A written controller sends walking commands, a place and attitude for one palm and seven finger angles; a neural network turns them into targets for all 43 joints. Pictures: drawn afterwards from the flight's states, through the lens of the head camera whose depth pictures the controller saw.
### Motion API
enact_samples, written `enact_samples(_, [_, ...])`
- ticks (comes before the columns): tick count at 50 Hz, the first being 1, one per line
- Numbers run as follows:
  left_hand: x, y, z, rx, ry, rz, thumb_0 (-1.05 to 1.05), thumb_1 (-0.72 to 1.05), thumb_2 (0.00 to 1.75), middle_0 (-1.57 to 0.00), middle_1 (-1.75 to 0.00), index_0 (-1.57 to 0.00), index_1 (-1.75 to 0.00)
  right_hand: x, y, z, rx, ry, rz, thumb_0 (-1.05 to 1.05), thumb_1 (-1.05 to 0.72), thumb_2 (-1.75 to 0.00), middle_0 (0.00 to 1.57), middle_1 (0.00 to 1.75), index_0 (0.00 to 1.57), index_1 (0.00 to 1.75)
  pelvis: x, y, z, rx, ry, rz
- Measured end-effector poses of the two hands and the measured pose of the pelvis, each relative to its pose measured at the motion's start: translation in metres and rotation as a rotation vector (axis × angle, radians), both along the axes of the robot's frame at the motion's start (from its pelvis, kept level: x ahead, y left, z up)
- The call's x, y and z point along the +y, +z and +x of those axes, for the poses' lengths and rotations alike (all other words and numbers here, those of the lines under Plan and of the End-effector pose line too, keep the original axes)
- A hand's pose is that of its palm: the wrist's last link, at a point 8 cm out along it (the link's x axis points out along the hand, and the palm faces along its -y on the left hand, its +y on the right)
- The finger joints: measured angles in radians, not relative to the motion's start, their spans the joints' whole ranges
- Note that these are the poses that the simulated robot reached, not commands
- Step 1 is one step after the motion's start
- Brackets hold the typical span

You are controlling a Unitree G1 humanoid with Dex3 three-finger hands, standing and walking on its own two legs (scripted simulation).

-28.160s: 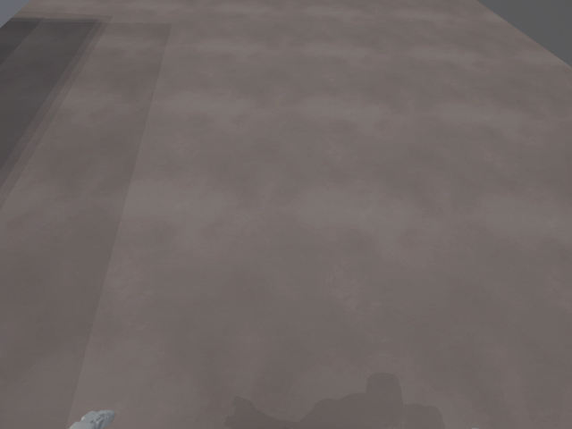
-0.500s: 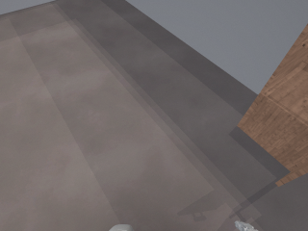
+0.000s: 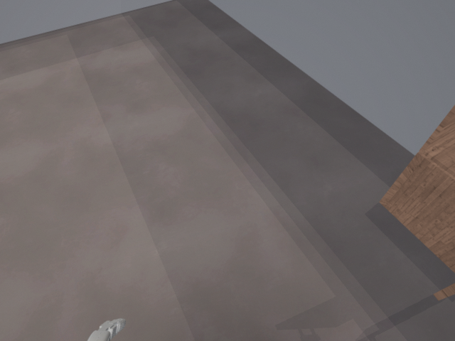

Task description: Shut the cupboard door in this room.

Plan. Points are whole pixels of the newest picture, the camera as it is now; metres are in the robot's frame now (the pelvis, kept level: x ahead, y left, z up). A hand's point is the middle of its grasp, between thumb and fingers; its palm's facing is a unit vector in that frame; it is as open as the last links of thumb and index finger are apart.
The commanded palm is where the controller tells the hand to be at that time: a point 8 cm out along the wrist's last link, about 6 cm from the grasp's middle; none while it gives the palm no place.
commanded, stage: turn or walk to find it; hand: left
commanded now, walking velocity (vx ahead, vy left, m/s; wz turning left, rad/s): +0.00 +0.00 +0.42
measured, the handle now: out of the picture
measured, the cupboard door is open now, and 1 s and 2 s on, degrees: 82 82 82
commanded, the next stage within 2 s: none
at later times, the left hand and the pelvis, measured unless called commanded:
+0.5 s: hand out of the picture -0.05 +0.24 -0.18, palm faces +0.28 -0.93 -0.25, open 7.3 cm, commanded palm none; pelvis -0.02 +0.02 +0.00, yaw +14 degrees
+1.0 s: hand out of the picture -0.01 +0.20 -0.14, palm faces +0.43 -0.86 -0.27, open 7.4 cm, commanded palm none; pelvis +0.00 -0.01 +0.01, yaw +27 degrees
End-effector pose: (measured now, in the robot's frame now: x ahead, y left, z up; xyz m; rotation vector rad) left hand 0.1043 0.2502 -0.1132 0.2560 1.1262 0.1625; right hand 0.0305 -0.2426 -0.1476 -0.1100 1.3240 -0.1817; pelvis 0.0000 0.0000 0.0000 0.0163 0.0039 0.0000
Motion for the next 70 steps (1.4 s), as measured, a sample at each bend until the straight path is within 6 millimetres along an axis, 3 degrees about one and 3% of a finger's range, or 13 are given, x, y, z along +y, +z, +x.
enact_samples(7, [-0.024,0.009,-0.035,0.025,0.075,-0.01,0.0,0.9,0.9,-0.2,-0.3,-0.21,-0.3,-0.025,0.002,0.003,0.05,0.057,-0.003,0.01,-0.9,-0.9,0.2,0.3,0.2,0.3,-0.014,0.008,-0.004,-0.01,0.078,0.018])
enact_samples(13, [-0.025,0.002,-0.075,0.082,0.16,-0.034,0.0,0.91,0.9,-0.21,-0.3,-0.21,-0.3,-0.025,0.01,0.023,0.058,0.133,-0.023,0.01,-0.91,-0.9,0.2,0.3,0.2,0.3,-0.015,0.011,-0.006,-0.003,0.135,0.022])
enact_samples(18, [-0.007,-0.009,-0.117,0.14,0.242,-0.049,0.0,0.91,0.9,-0.21,-0.3,-0.21,-0.3,-0.007,0.016,0.058,0.015,0.229,-0.048,0.01,-0.91,-0.9,0.2,0.3,0.2,0.3,-0.005,0.009,-0.01,0.004,0.183,0.01])
enact_samples(25, [0.031,-0.033,-0.172,0.23,0.36,-0.065,0.0,0.9,0.9,-0.2,-0.3,-0.21,-0.3,0.04,0.029,0.108,-0.133,0.358,-0.083,0.01,-0.91,-0.9,0.2,0.3,0.2,0.3,0.02,-0.002,-0.017,-0.003,0.241,-0.01])
enact_samples(29, [0.04,-0.024,-0.176,0.222,0.397,-0.069,0.0,0.91,0.9,-0.2,-0.3,-0.2,-0.3,0.057,0.038,0.117,-0.154,0.398,-0.081,0.01,-0.9,-0.9,0.2,0.3,0.2,0.3,0.025,0.007,-0.018,-0.006,0.276,-0.028])
enact_samples(34, [0.041,-0.015,-0.163,0.159,0.41,-0.062,0.0,0.91,0.9,-0.2,-0.3,-0.2,-0.3,0.065,0.037,0.12,-0.147,0.424,-0.056,0.01,-0.9,-0.9,0.21,0.3,0.2,0.3,0.025,0.011,-0.017,-0.005,0.309,-0.028])
enact_samples(41, [0.024,-0.006,-0.132,0.069,0.41,-0.034,0.0,0.91,0.9,-0.2,-0.3,-0.2,-0.3,0.049,0.015,0.115,-0.091,0.425,-0.014,0.01,-0.9,-0.9,0.21,0.3,0.2,0.3,0.007,0.005,-0.008,-0.001,0.366,-0.009])
enact_samples(45, [0.007,-0.002,-0.127,0.025,0.421,-0.011,0.0,0.9,0.9,-0.2,-0.3,-0.2,-0.3,0.033,0.0,0.116,-0.049,0.433,0.0,0.01,-0.9,-0.9,0.21,0.3,0.2,0.3,-0.005,-0.001,-0.005,-0.007,0.416,-0.003])
enact_samples(51, [-0.015,0.002,-0.147,0.053,0.489,-0.032,0.0,0.9,0.9,-0.2,-0.3,-0.21,-0.3,0.024,0.005,0.121,0.004,0.481,-0.012,0.01,-0.9,-0.9,0.2,0.3,0.2,0.3,-0.01,0.007,-0.003,-0.009,0.474,0.009])
enact_samples(56, [-0.022,-0.004,-0.172,0.085,0.549,-0.066,0.0,0.9,0.9,-0.21,-0.3,-0.21,-0.3,0.033,0.012,0.128,0.026,0.54,-0.034,0.01,-0.91,-0.9,0.2,0.3,0.2,0.3,-0.007,0.009,-0.004,-0.005,0.522,0.01])
enact_samples(65, [-0.005,-0.039,-0.249,0.173,0.698,-0.125,0.0,0.9,0.9,-0.21,-0.3,-0.21,-0.3,0.099,0.023,0.156,-0.097,0.69,-0.067,0.01,-0.91,-0.9,0.2,0.3,0.2,0.3,0.021,-0.005,-0.022,-0.013,0.602,-0.013])
enact_samples(70, [0.009,-0.029,-0.265,0.192,0.744,-0.125,0.0,0.9,0.9,-0.2,-0.3,-0.2,-0.3,0.125,0.037,0.158,-0.14,0.732,-0.065,0.01,-0.9,-0.9,0.2,0.3,0.2,0.3,0.031,0.006,-0.027,-0.017,0.634,-0.037])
